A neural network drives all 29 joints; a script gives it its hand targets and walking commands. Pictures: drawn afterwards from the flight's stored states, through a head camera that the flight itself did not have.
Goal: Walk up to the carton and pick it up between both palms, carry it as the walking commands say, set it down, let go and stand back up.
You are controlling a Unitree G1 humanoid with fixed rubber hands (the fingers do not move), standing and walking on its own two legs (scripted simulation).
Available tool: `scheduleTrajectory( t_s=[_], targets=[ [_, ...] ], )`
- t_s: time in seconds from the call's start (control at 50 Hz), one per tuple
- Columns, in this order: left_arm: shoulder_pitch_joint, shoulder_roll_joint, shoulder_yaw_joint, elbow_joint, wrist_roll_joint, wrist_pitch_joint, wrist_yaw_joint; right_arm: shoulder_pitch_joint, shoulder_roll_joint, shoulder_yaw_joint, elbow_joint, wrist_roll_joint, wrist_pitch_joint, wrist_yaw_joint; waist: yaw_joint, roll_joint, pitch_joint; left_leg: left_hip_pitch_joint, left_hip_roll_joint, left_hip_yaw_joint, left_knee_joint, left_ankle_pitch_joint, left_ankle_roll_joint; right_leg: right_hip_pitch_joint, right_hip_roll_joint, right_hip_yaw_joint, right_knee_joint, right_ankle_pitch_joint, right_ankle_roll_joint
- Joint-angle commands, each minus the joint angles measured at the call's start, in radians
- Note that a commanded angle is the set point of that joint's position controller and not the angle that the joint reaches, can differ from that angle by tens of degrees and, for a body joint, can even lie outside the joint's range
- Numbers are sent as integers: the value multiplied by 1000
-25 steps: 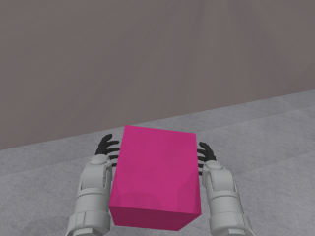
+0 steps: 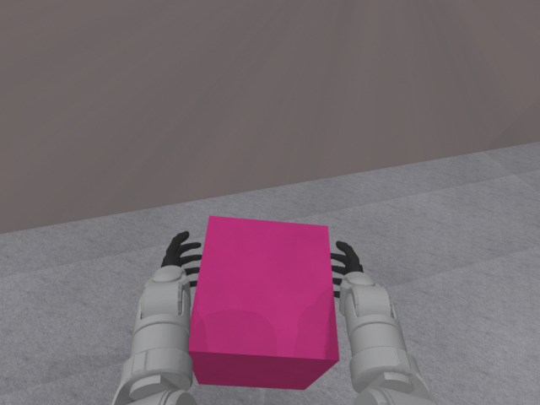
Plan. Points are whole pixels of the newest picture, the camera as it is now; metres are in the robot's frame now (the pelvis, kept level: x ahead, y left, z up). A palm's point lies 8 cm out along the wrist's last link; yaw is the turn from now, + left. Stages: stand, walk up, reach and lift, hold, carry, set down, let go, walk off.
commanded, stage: set down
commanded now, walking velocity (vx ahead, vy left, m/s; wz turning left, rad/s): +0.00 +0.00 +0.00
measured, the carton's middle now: (260, 308) +0.31 +0.01 -0.06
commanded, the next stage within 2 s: none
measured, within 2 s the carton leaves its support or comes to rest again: neither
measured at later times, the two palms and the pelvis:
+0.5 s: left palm (188, 287) +0.34 +0.14 -0.05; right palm (341, 297) +0.33 -0.14 -0.06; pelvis -0.01 +0.02 -0.02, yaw -1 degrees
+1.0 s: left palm (194, 307) +0.36 +0.15 -0.15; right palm (329, 311) +0.36 -0.14 -0.16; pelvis -0.02 +0.00 -0.09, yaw -1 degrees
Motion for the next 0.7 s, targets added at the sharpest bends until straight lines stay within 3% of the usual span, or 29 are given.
scheduleTrajectory(
  t_s=[0.0,0.02,0.04,0.06,0.08,0.1,0.12,0.16,0.18,0.2,0.22,0.26,0.28,0.32,0.34,0.36,0.38,0.4,0.42,0.44,0.46,0.48,0.5,0.52,0.56,0.58,0.6,0.64,0.68],
  targets=[
    [-663,-920,-451,149,-214,-67,-267,-671,947,364,62,183,-115,242,-48,50,-197,45,15,-32,-22,-122,21,-170,-74,122,-148,-184,-17],
    [-576,-877,-397,159,-170,-83,-264,-641,949,386,57,165,-127,239,21,-20,-219,5,10,-29,-8,-60,27,-146,-66,133,-158,-155,-3],
    [-572,-901,-404,179,-151,-90,-263,-601,926,359,62,147,-136,236,-35,31,-233,17,14,-36,-11,-65,15,-162,-60,132,-144,-123,-10],
    [-541,-904,-420,196,-165,-97,-260,-601,920,362,66,157,-145,234,-31,8,-191,4,26,-40,-21,-27,22,-205,-46,99,-127,-65,-3],
    [-543,-870,-387,181,-140,-105,-252,-596,908,360,88,152,-148,237,16,49,-201,-69,20,-29,-12,-78,18,-147,-54,109,-105,-89,-9],
    [-603,-878,-427,152,-155,-128,-250,-621,927,361,77,143,-166,238,-13,30,-279,-61,24,-38,-10,-79,16,-126,-41,97,-78,-60,-7],
    [-557,-895,-421,158,-139,-130,-233,-591,886,342,96,140,-174,240,-8,86,-228,-63,17,-36,-18,-90,11,-147,-32,88,-69,-65,-11],
    [-579,-884,-429,156,-166,-166,-223,-600,859,345,99,131,-201,252,-10,51,-289,-56,22,-52,-12,-24,7,-176,-9,74,-38,18,-13],
    [-555,-942,-465,168,-167,-178,-214,-662,883,412,20,163,-228,248,17,76,-381,-43,12,-57,7,13,7,-159,-12,81,-25,43,-11],
    [-584,-914,-477,125,-169,-206,-209,-667,874,403,-7,154,-253,255,3,49,-409,-25,19,-60,20,53,14,-235,-1,63,3,76,-6],
    [-504,-915,-470,198,-164,-200,-199,-653,856,421,-21,167,-261,251,7,45,-397,-29,15,-69,27,73,8,-229,-6,76,3,83,-13],
    [-494,-952,-486,161,-170,-232,-180,-600,837,425,-12,137,-283,258,0,74,-437,-37,25,-86,39,139,-8,-259,9,70,38,114,-13],
    [-481,-959,-500,170,-184,-241,-190,-612,830,455,-17,139,-288,260,-11,10,-457,-53,10,-78,42,93,1,-226,13,72,32,81,-4],
    [-549,-976,-511,142,-185,-267,-178,-618,827,447,-3,115,-308,265,-12,53,-475,-84,7,-70,40,46,-8,-255,14,73,37,43,-9],
    [-586,-973,-542,127,-198,-276,-177,-646,827,450,5,124,-315,272,-22,19,-510,-76,8,-80,56,56,-13,-315,29,55,48,35,-6],
    [-526,-953,-512,156,-184,-294,-174,-701,880,510,-30,155,-330,272,29,-32,-510,-78,-9,-70,80,69,7,-318,23,64,52,48,7],
    [-560,-963,-547,111,-201,-307,-172,-638,874,497,-27,143,-342,274,-3,-31,-580,-49,8,-84,91,124,8,-342,32,61,83,91,6],
    [-465,-940,-508,177,-155,-299,-172,-644,855,489,-24,138,-341,277,27,9,-563,-82,-4,-85,100,118,5,-373,21,57,103,87,7],
    [-524,-953,-554,87,-181,-318,-171,-582,841,500,12,140,-349,291,16,44,-604,-90,-2,-75,111,181,-15,-381,35,67,106,132,-1],
    [-466,-920,-525,138,-158,-315,-167,-557,868,477,47,120,-346,280,15,2,-596,-148,-5,-74,126,226,-5,-348,26,71,118,190,8],
    [-487,-945,-543,124,-173,-333,-169,-551,826,476,-4,106,-368,281,-27,5,-597,-154,-10,-78,135,209,-12,-384,36,63,123,178,11],
    [-458,-928,-527,136,-161,-327,-167,-555,841,492,39,126,-360,282,26,11,-585,-156,-8,-72,138,191,-7,-396,26,72,124,148,7],
    [-438,-910,-532,152,-152,-334,-164,-576,811,484,13,117,-371,287,4,16,-615,-148,-7,-86,158,206,-14,-454,26,71,131,158,4],
    [-442,-957,-550,141,-158,-339,-168,-567,832,528,29,140,-382,286,16,54,-637,-184,-23,-56,170,203,-19,-391,32,81,131,165,2],
    [-488,-893,-551,96,-161,-363,-169,-560,816,486,48,128,-397,282,-5,17,-674,-220,-10,-73,196,214,-11,-471,30,80,158,182,4],
    [-523,-879,-557,84,-155,-362,-168,-514,824,457,103,105,-392,279,-12,72,-682,-260,-18,-63,210,202,-26,-474,23,73,185,199,0],
    [-502,-907,-561,123,-171,-369,-177,-562,831,496,52,122,-408,271,-15,5,-679,-312,-33,-48,222,193,-17,-457,30,75,176,199,12],
    [-501,-860,-557,109,-177,-388,-184,-567,846,507,49,135,-414,253,10,-13,-690,-344,-33,-56,251,204,3,-466,21,84,210,229,22],
    [-534,-872,-563,109,-179,-394,-189,-561,843,504,71,134,-425,248,-14,14,-729,-407,-43,-40,284,184,-4,-484,17,95,231,221,23]
  ],
)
